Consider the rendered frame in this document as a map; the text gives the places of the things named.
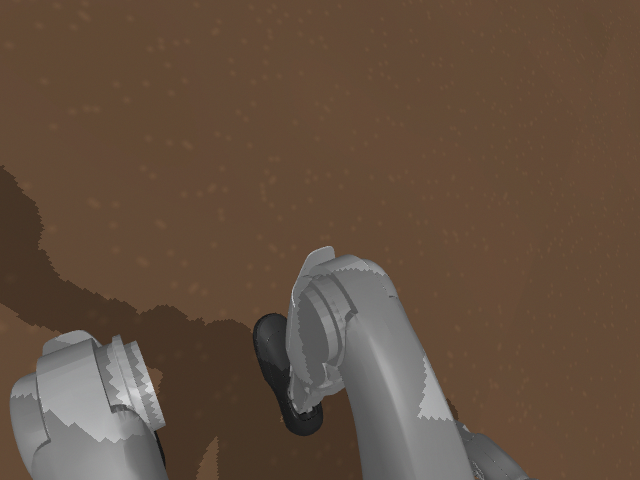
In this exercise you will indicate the right robot hand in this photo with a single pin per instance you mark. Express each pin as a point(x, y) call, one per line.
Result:
point(488, 461)

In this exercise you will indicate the right robot foot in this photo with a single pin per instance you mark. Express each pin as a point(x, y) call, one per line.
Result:
point(269, 336)

